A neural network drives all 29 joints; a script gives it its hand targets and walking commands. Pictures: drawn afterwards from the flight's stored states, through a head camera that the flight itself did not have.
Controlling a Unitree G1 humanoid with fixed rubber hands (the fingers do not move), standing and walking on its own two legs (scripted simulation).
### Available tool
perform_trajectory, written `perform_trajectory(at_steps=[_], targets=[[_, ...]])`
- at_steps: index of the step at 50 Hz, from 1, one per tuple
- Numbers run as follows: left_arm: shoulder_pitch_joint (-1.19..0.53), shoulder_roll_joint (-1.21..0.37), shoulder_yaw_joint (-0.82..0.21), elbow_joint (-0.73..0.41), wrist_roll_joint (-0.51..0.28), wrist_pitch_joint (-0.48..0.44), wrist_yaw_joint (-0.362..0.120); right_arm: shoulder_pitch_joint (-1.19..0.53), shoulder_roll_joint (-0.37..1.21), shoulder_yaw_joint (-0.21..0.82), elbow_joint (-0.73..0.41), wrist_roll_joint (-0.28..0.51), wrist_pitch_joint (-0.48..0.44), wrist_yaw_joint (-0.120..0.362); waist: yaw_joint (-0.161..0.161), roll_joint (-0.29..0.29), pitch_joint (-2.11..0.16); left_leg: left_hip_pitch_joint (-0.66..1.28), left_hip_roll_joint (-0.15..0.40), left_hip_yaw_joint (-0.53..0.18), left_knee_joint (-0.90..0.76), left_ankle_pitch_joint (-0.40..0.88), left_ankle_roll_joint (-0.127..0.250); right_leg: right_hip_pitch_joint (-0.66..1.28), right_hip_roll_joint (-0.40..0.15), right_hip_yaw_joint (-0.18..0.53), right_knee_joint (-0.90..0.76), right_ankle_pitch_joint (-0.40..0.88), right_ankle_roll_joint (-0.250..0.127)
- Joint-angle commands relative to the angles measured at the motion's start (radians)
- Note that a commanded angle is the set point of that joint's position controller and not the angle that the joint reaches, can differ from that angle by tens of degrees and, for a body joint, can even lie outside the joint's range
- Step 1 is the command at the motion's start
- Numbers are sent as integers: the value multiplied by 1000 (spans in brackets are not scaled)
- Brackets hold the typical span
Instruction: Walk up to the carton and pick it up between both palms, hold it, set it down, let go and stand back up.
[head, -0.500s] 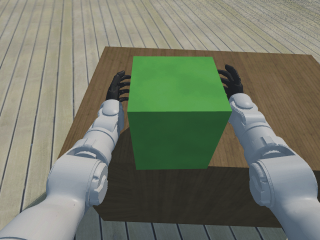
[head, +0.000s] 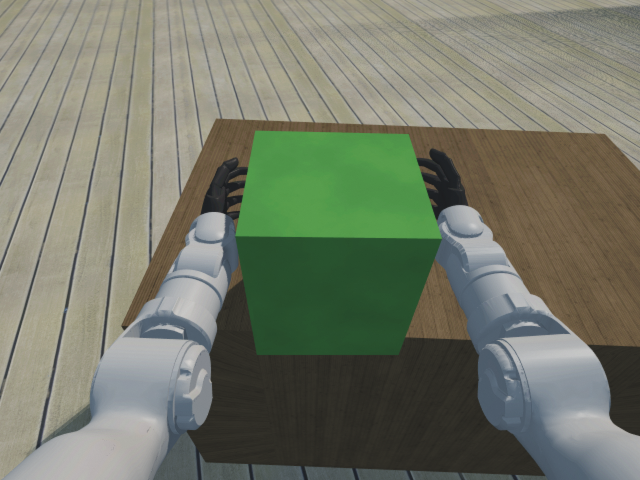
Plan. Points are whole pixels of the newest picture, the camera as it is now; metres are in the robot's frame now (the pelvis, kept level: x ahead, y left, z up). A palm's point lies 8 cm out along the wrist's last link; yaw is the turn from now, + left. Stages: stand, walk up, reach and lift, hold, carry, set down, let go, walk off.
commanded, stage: reach and lift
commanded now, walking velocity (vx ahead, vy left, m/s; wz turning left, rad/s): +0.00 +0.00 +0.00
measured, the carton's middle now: (330, 248) +0.43 +0.01 +0.08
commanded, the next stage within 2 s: none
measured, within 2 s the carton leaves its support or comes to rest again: neither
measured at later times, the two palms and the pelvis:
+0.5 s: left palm (213, 199) +0.42 +0.16 +0.17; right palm (457, 191) +0.42 -0.14 +0.19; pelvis +0.00 +0.00 +0.00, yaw +0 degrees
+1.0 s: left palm (193, 180) +0.38 +0.17 +0.22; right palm (472, 171) +0.39 -0.13 +0.24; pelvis -0.02 +0.00 +0.00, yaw +0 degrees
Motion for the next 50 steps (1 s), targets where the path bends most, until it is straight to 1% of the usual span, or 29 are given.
perform_trajectory(at_steps=[1,3,5,7,10,13,14,15,17,20,21,23,26,27,29,30,31,32,35,37,38,42,43,44,45,46,47,49,50], targets=[[-927,-781,-198,-323,-53,-44,-145,-815,750,102,-274,1,-40,161,-34,82,-599,373,-9,41,-30,158,-16,388,-13,-68,-179,291,50],[-972,-764,-190,-295,-55,-28,-141,-859,738,71,-255,-5,-29,162,-38,84,-556,365,-12,35,-41,90,-15,349,-16,-67,-190,217,50],[-1003,-758,-203,-327,-68,-19,-135,-850,750,61,-229,-3,-16,166,-38,87,-533,367,-9,35,-53,46,-15,312,-17,-71,-203,146,48],[-993,-756,-197,-298,-73,-6,-136,-880,734,57,-237,-1,-14,165,-41,86,-545,363,-14,34,-47,47,-16,318,-19,-73,-204,158,46],[-999,-754,-200,-326,-71,4,-128,-872,743,67,-222,11,1,163,-45,92,-568,379,-15,34,-46,67,-18,319,-12,-73,-204,163,49],[-1018,-758,-226,-404,-91,16,-126,-861,773,99,-237,35,11,155,-43,92,-578,392,-18,30,-37,109,-21,342,-11,-70,-191,224,56],[-1001,-766,-227,-382,-89,32,-128,-851,757,96,-220,37,18,152,-60,89,-560,414,-17,26,-40,117,-25,335,-6,-74,-201,224,57],[-1006,-766,-227,-388,-80,40,-127,-845,757,98,-217,36,25,149,-51,105,-562,421,-19,29,-40,118,-27,330,-6,-71,-202,220,54],[-1009,-762,-224,-413,-83,49,-128,-884,766,115,-261,60,29,145,-42,95,-610,419,-22,24,-28,131,-24,345,-5,-63,-200,244,56],[-1004,-794,-295,-481,-118,63,-124,-893,778,159,-313,106,34,130,-59,128,-693,441,-30,12,-2,210,-38,372,1,-63,-188,337,58],[-1008,-795,-293,-494,-128,71,-126,-911,800,188,-348,118,42,119,-49,95,-722,432,-35,15,7,224,-31,400,0,-53,-187,378,65],[-957,-768,-272,-480,-108,99,-136,-869,805,205,-345,136,67,102,-50,95,-661,417,-43,13,-2,205,-24,440,-9,-40,-183,412,81],[-943,-779,-278,-523,-90,137,-141,-838,802,213,-333,159,99,94,-53,113,-667,443,-42,5,0,236,-33,447,2,-46,-182,412,79],[-912,-771,-266,-493,-97,152,-147,-852,795,215,-341,160,107,89,-48,86,-606,441,-40,5,-4,230,-27,439,2,-44,-185,418,84],[-913,-748,-226,-487,-65,182,-156,-866,763,194,-315,164,126,88,-42,92,-556,406,-43,6,-23,157,-15,438,-6,-35,-195,356,81],[-907,-729,-218,-491,-74,190,-161,-867,775,205,-332,169,135,84,-45,65,-536,400,-49,7,-28,136,-6,456,-10,-31,-196,366,91],[-881,-738,-208,-461,-62,209,-162,-882,748,194,-328,176,145,83,-44,79,-496,395,-46,4,-39,119,-8,433,-7,-35,-203,338,86],[-925,-729,-202,-522,-65,212,-168,-880,759,191,-330,173,150,80,-51,63,-502,415,-47,7,-38,149,-6,451,-6,-33,-202,372,92],[-994,-748,-238,-592,-97,224,-161,-962,774,217,-397,208,154,79,-43,93,-581,440,-49,8,-24,180,-13,446,-2,-32,-200,366,84],[-959,-742,-235,-563,-89,248,-166,-955,758,216,-377,219,170,76,-50,100,-517,435,-49,0,-29,163,-11,437,-1,-35,-204,330,84],[-910,-714,-205,-522,-78,265,-175,-937,769,230,-387,218,183,70,-39,56,-466,400,-54,6,-36,132,4,452,-7,-22,-209,335,94],[-957,-707,-168,-529,-66,295,-182,-994,757,203,-375,221,209,73,-32,70,-421,357,-56,7,-64,56,14,435,-9,-21,-215,221,83],[-969,-688,-159,-546,-69,303,-185,-973,774,208,-372,224,220,68,-35,39,-412,359,-57,11,-68,56,20,445,-8,-20,-220,216,88],[-1009,-698,-158,-545,-68,303,-181,-998,757,185,-340,217,222,77,-30,66,-408,357,-54,8,-68,45,19,415,-5,-23,-219,172,79],[-1025,-695,-153,-575,-64,310,-180,-981,753,163,-324,207,228,75,-54,79,-409,370,-54,6,-71,44,13,412,-7,-27,-220,163,77],[-1025,-680,-148,-584,-75,312,-180,-1000,785,200,-349,223,233,74,-23,52,-426,361,-56,6,-68,51,27,426,-13,-15,-224,164,80],[-1041,-692,-165,-609,-80,316,-177,-1000,779,194,-364,229,233,75,-33,75,-458,371,-58,11,-60,72,18,432,-11,-15,-217,181,78],[-1056,-685,-169,-625,-92,330,-179,-1001,783,194,-350,234,246,69,-49,58,-460,375,-57,3,-60,79,26,433,-11,-16,-217,199,83],[-1053,-683,-159,-601,-86,342,-179,-997,772,190,-329,234,257,69,-41,62,-421,362,-59,7,-70,54,24,422,-13,-17,-223,163,82]])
